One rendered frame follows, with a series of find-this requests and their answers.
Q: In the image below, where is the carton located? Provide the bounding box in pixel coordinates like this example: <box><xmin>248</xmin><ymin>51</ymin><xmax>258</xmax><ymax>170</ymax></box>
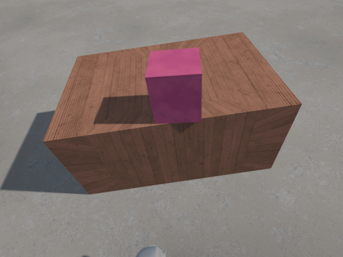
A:
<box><xmin>145</xmin><ymin>48</ymin><xmax>202</xmax><ymax>124</ymax></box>

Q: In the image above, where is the pedestal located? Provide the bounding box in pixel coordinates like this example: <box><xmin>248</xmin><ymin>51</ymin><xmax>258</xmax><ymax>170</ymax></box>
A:
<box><xmin>43</xmin><ymin>32</ymin><xmax>302</xmax><ymax>194</ymax></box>

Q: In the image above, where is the left robot thigh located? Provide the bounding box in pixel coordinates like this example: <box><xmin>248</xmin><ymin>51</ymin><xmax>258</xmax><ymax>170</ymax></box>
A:
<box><xmin>136</xmin><ymin>246</ymin><xmax>166</xmax><ymax>257</ymax></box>

